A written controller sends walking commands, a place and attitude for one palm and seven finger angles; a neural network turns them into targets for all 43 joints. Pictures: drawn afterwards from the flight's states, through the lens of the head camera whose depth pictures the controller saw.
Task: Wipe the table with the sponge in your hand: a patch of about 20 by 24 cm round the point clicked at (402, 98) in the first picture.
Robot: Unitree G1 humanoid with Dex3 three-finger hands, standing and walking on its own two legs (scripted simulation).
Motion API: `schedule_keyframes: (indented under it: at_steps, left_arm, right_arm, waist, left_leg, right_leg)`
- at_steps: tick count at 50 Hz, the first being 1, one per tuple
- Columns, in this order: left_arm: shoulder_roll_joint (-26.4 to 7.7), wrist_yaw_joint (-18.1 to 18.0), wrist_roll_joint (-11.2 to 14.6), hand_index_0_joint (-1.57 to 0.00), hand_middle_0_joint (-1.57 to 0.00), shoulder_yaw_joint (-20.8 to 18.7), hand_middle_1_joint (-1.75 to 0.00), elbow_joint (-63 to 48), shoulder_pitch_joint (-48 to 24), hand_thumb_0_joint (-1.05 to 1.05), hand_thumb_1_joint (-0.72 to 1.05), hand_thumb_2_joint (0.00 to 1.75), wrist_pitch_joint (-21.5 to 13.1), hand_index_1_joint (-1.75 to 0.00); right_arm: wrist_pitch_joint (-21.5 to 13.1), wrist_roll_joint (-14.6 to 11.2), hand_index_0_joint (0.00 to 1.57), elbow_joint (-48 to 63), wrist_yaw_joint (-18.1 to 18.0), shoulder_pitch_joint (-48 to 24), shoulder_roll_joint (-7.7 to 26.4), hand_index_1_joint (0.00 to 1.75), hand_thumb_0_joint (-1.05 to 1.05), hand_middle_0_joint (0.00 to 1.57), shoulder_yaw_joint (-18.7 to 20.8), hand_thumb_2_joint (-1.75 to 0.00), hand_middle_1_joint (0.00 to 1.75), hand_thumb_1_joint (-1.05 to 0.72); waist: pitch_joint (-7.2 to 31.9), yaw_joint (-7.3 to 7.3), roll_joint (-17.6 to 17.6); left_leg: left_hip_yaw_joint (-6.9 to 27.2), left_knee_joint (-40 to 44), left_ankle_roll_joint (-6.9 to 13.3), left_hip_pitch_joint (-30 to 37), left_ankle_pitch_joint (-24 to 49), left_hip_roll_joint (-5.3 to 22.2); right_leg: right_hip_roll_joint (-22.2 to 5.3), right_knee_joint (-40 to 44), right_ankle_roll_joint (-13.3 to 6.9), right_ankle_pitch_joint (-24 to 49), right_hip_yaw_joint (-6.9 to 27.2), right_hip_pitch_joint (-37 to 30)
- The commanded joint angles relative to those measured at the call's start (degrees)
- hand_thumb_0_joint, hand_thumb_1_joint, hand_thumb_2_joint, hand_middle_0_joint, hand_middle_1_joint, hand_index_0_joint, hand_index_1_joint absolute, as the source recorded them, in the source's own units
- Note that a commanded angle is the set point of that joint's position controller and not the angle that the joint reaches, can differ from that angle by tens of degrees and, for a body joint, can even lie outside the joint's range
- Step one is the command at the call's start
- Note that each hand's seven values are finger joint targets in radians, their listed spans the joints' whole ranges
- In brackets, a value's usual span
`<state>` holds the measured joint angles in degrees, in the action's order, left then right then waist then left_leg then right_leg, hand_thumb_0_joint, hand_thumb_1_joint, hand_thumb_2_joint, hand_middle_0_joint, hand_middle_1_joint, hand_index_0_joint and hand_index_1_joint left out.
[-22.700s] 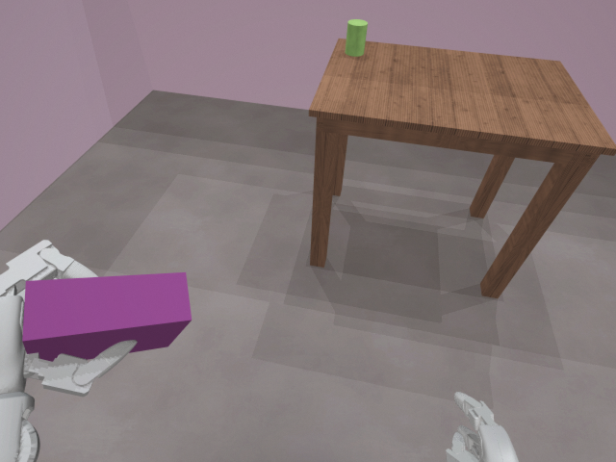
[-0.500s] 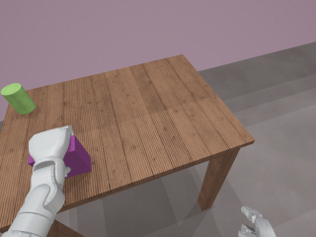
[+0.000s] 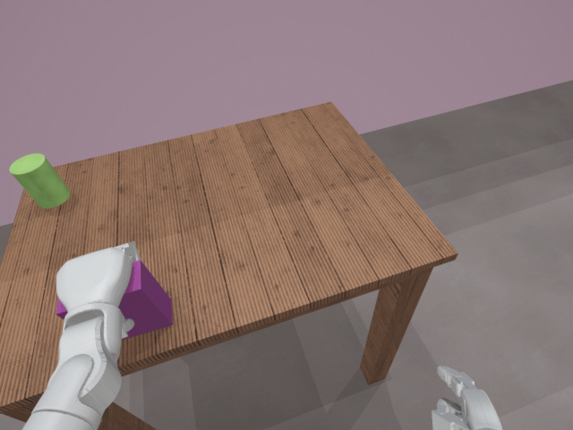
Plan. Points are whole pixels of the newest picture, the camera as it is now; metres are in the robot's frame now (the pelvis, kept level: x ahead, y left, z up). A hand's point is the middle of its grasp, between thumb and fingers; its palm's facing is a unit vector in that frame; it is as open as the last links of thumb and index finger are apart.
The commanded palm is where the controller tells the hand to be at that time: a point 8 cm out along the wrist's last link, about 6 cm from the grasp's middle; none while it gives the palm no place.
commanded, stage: slide across to the third lane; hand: left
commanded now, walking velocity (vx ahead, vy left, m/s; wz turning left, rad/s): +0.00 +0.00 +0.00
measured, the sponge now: (127, 311) +0.27 +0.29 +0.00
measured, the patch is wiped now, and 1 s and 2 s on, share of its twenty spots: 0.50 0.60 0.85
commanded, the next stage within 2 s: wipe forward along the third lane in 0.86 s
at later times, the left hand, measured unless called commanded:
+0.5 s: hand (139, 293) +0.28 +0.26 +0.05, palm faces +0.00 -0.03 -1.00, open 9.1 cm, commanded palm +0.25 +0.21 +0.09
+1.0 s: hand (164, 283) +0.30 +0.22 +0.05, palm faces -0.03 -0.03 -1.00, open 9.1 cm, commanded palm +0.28 +0.20 +0.09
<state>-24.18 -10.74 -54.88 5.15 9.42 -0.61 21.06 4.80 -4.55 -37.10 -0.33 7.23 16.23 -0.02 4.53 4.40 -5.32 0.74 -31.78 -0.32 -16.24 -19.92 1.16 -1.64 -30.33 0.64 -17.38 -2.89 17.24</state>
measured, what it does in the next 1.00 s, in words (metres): stands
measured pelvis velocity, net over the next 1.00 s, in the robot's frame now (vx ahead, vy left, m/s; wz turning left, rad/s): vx -0.02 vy -0.02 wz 0.01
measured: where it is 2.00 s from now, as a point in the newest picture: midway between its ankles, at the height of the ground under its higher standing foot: outside the picture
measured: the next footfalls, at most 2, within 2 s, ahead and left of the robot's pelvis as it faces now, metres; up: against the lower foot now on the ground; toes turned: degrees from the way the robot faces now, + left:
none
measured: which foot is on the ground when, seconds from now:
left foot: down 0.00-1.00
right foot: down 0.00-1.00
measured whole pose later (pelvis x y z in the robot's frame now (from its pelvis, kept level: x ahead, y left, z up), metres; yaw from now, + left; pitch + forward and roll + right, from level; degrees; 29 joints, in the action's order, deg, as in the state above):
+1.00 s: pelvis -0.02 -0.02 +0.00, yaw +1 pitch +3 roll +0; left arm -18.0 -10.0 -56.1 14.8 21.2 -15.0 27.4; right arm 6.4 -4.8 -39.3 -0.7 5.0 15.8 -0.5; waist 4.2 4.6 -5.1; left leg 1.5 -30.3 -1.5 -15.9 -17.4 1.5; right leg -1.3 -31.1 -0.8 -16.3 -3.5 17.8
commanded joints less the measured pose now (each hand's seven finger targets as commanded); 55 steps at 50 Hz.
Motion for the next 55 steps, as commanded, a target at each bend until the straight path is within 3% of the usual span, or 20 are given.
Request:
schedule_keyframes:
  at_steps: [1,6,9,12,16,22,25,32,34,35,36,37,40,43,45,46,49,50,52,55]
  left_arm:
    - [-3.7,2.6,1.8,-1.2,-1.2,0.3,-1.6,-4.9,-5.5,0.0,0.1,1.3,0.4,-1.6]
    - [-1.6,3.0,2.1,-1.2,-1.2,2.7,-1.6,-8.6,-7.2,0.0,0.1,1.3,-0.2,-1.6]
    - [1.2,3.0,1.9,-1.2,-1.2,5.1,-1.6,-7.9,-6.5,0.0,0.1,1.3,-0.2,-1.6]
    - [0.4,2.5,1.4,-1.2,-1.2,4.3,-1.6,-7.6,-7.7,0.0,0.1,1.3,0.1,-1.6]
    - [4.8,1.9,1.3,-1.2,-1.2,8.1,-1.6,-8.1,-9.0,0.0,0.1,1.3,0.9,-1.6]
    - [6.3,1.8,0.2,-1.2,-1.2,11.1,-1.6,-4.8,-17.3,0.0,0.1,1.3,2.8,-1.6]
    - [5.4,2.0,0.3,-1.2,-1.2,10.0,-1.6,-3.2,-17.4,0.0,0.1,1.3,3.3,-1.6]
    - [9.1,1.9,0.1,-1.2,-1.2,13.7,-1.6,-0.8,-22.9,0.0,0.1,1.3,3.5,-1.6]
    - [7.5,1.6,-0.1,-1.2,-1.2,12.1,-1.6,1.6,-22.0,0.0,0.1,1.3,4.0,-1.6]
    - [4.9,1.3,-0.2,-1.2,-1.2,9.4,-1.6,1.6,-22.6,0.0,0.1,1.3,4.1,-1.6]
    - [7.8,1.3,-0.1,-1.2,-1.2,12.3,-1.6,1.3,-24.4,0.0,0.1,1.3,4.3,-1.6]
    - [7.7,1.2,-0.2,-1.2,-1.2,12.5,-1.6,2.5,-25.7,0.0,0.1,1.3,4.4,-1.6]
    - [4.9,0.7,-0.3,-1.2,-1.2,9.4,-1.6,4.4,-26.1,0.0,0.1,1.3,5.0,-1.6]
    - [5.6,0.6,-0.2,-1.2,-1.2,10.1,-1.6,5.6,-26.1,0.0,0.1,1.3,5.0,-1.6]
    - [3.0,0.6,-0.2,-1.2,-1.2,7.2,-1.6,5.9,-25.1,0.0,0.1,1.3,5.0,-1.6]
    - [5.4,0.8,0.1,-1.2,-1.2,9.9,-1.6,4.9,-26.8,0.0,0.1,1.3,4.8,-1.6]
    - [3.7,0.8,-0.2,-1.2,-1.2,8.7,-1.6,7.0,-28.1,0.0,0.1,1.3,4.4,-1.6]
    - [0.7,0.7,-0.2,-1.2,-1.2,5.6,-1.6,8.2,-27.6,0.0,0.1,1.3,4.4,-1.6]
    - [3.0,1.1,-0.6,-1.2,-1.2,8.4,-1.6,10.1,-30.5,0.0,0.1,1.3,4.0,-1.6]
    - [-0.3,0.9,-1.7,-1.2,-1.2,5.1,-1.6,12.0,-32.1,0.0,0.1,1.3,2.8,-1.6]
  right_arm:
    - [-2.9,0.3,0.2,9.1,-0.8,-7.9,6.0,0.3,0.0,0.2,2.6,-0.9,0.3,-0.9]
    - [-3.4,0.4,0.2,9.4,-0.5,-8.5,5.5,0.3,0.0,0.2,2.6,-0.9,0.3,-0.9]
    - [-3.5,0.5,0.2,9.2,-0.2,-8.7,5.4,0.3,0.0,0.2,2.5,-0.9,0.3,-0.9]
    - [-3.5,0.5,0.2,8.9,-0.2,-8.8,5.4,0.3,0.0,0.2,2.6,-0.9,0.3,-0.9]
    - [-3.5,0.5,0.2,9.1,0.3,-9.7,5.0,0.3,0.0,0.2,2.6,-0.9,0.3,-0.9]
    - [-2.9,0.2,0.2,8.1,0.1,-10.7,5.0,0.3,0.0,0.2,2.1,-0.9,0.3,-0.9]
    - [-2.5,0.2,0.2,8.0,0.2,-11.8,5.2,0.3,0.0,0.2,2.0,-0.9,0.3,-0.9]
    - [-2.0,-0.1,0.2,7.9,0.2,-11.7,4.5,0.3,0.0,0.2,1.7,-0.9,0.3,-0.9]
    - [-1.7,0.0,0.2,7.6,0.2,-11.7,4.7,0.3,0.0,0.2,1.8,-0.9,0.3,-0.9]
    - [-1.3,0.0,0.2,7.3,0.2,-12.3,5.1,0.3,0.0,0.2,1.7,-0.9,0.3,-0.9]
    - [-1.3,-0.1,0.2,7.7,0.2,-12.3,4.6,0.3,0.0,0.2,1.5,-0.9,0.3,-0.9]
    - [-1.2,-0.2,0.2,7.5,0.2,-12.2,4.6,0.3,0.0,0.2,1.5,-0.9,0.3,-0.9]
    - [-1.0,-0.1,0.2,7.4,-0.2,-13.0,5.0,0.3,0.0,0.2,1.4,-0.9,0.3,-0.9]
    - [-1.1,-0.1,0.2,7.1,-0.4,-12.0,5.0,0.3,0.0,0.2,1.6,-0.9,0.3,-0.9]
    - [-0.8,0.0,0.2,7.1,-0.6,-12.6,5.3,0.3,0.0,0.2,1.5,-0.9,0.3,-0.9]
    - [-1.0,-0.2,0.2,7.4,-0.6,-12.2,5.1,0.3,0.0,0.2,1.4,-0.9,0.3,-0.9]
    - [-1.2,-0.2,0.2,6.6,-0.9,-11.5,5.3,0.3,0.0,0.2,1.5,-0.9,0.3,-0.9]
    - [-1.1,-0.1,0.2,6.3,-1.2,-11.7,5.6,0.3,0.0,0.2,1.6,-0.9,0.3,-0.9]
    - [-1.4,-0.2,0.2,5.8,-1.6,-10.7,5.5,0.3,0.0,0.2,1.5,-0.9,0.3,-0.9]
    - [-1.5,0.1,0.2,5.0,-1.9,-9.8,5.8,0.3,0.0,0.2,1.8,-0.9,0.3,-0.9]
  waist:
    - [8.3,-0.55,8.0]
    - [9.7,-0.93,6.0]
    - [8.1,-1.12,8.0]
    - [8.4,-1.05,8.4]
    - [8.8,-1.11,8.0]
    - [8.0,-1.96,8.6]
    - [8.4,-1.33,9.4]
    - [9.0,-1.99,8.7]
    - [8.2,-1.54,9.9]
    - [8.5,-1.05,8.8]
    - [8.5,-1.65,8.5]
    - [7.9,-1.82,9.3]
    - [7.9,-0.86,9.4]
    - [8.8,-1.36,9.8]
    - [8.6,-0.67,10.1]
    - [9.0,-1.56,9.6]
    - [8.2,-1.77,9.9]
    - [7.6,-1.26,10.5]
    - [6.4,-2.6,10.9]
    - [8.3,-1.96,10.2]
  left_leg:
    - [-0.3,3.1,2.8,1.7,19.8,-2.7]
    - [0.1,3.1,2.9,3.6,21.4,-2.5]
    - [0.2,3.3,2.7,3.2,22.1,-2.2]
    - [0.3,3.2,2.6,3.5,22.1,-2.2]
    - [0.6,3.2,2.5,3.8,21.9,-2.1]
    - [0.9,3.6,2.4,3.6,19.1,-2.1]
    - [0.8,3.9,2.4,3.3,18.3,-2.1]
    - [0.5,3.6,2.4,3.0,17.0,-2.4]
    - [0.2,3.7,2.4,2.2,16.2,-2.5]
    - [0.4,4.3,2.2,2.2,15.7,-2.2]
    - [0.1,4.3,2.3,2.3,15.3,-2.5]
    - [0.1,4.4,2.4,2.0,14.3,-2.4]
    - [0.1,5.1,2.3,1.4,13.4,-2.5]
    - [-0.7,4.5,2.5,1.5,13.8,-2.9]
    - [-0.5,5.2,2.4,1.1,13.3,-2.7]
    - [-0.8,4.9,2.7,1.4,12.9,-2.9]
    - [-1.1,4.9,2.7,1.0,12.5,-3.0]
    - [-0.9,5.3,2.6,0.4,11.7,-2.9]
    - [-1.4,5.0,2.7,0.0,10.6,-3.0]
    - [-1.0,4.8,2.5,-0.1,11.5,-3.0]
  right_leg:
    - [3.1,2.5,-3.5,20.6,-0.5,-7.9]
    - [3.2,2.5,-3.7,20.8,-0.6,-7.8]
    - [3.2,2.4,-3.7,21.7,-1.1,-7.1]
    - [3.3,2.2,-3.8,21.5,-1.0,-6.8]
    - [3.4,1.8,-3.9,20.1,-1.4,-6.3]
    - [3.4,2.1,-4.2,17.0,-1.6,-4.4]
    - [3.4,2.3,-4.3,16.9,-1.0,-5.0]
    - [3.3,2.2,-4.3,15.6,-1.5,-4.2]
    - [3.2,2.6,-4.2,15.7,-1.1,-4.5]
    - [3.3,2.8,-4.4,14.4,-0.6,-4.6]
    - [3.2,2.5,-4.2,13.8,-1.3,-4.5]
    - [3.2,2.9,-4.2,12.8,-1.2,-3.9]
    - [3.3,3.5,-4.2,11.6,-0.5,-4.5]
    - [2.9,3.6,-3.9,13.7,-0.3,-5.4]
    - [3.1,4.2,-4.0,12.8,0.3,-5.8]
    - [2.9,4.0,-3.7,12.6,0.0,-5.8]
    - [2.8,4.3,-3.6,12.8,0.4,-5.2]
    - [3.0,4.9,-3.6,11.4,0.9,-5.1]
    - [2.8,4.8,-3.3,10.5,0.4,-3.6]
    - [3.1,4.5,-3.7,11.2,1.1,-3.7]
